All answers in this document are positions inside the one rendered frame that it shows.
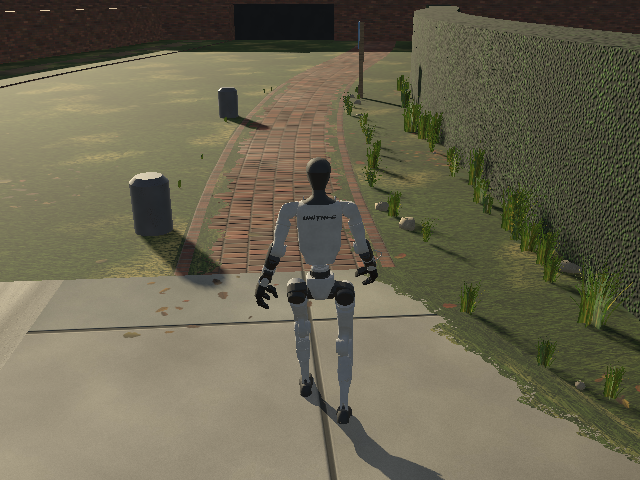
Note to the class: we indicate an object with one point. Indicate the left robot shin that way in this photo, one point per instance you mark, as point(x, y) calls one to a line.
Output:
point(303, 353)

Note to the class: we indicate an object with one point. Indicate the robot left hand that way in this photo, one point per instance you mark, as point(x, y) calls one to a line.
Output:
point(260, 292)

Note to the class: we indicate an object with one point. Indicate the robot left upper arm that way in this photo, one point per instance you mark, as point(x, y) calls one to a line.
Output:
point(287, 211)

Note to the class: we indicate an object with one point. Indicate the robot shin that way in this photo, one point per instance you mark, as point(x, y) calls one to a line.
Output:
point(344, 371)
point(303, 353)

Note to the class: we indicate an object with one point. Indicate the left robot forearm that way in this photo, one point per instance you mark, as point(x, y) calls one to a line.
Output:
point(269, 268)

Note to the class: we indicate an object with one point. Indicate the right robot forearm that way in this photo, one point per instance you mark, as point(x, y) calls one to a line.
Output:
point(368, 258)

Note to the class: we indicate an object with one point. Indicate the robot right hand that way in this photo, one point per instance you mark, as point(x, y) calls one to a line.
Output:
point(362, 271)

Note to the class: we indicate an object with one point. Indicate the robot right upper arm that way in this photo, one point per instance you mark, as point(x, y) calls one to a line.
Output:
point(350, 210)

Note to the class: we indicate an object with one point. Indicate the right robot shin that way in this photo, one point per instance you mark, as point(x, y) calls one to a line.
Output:
point(344, 371)

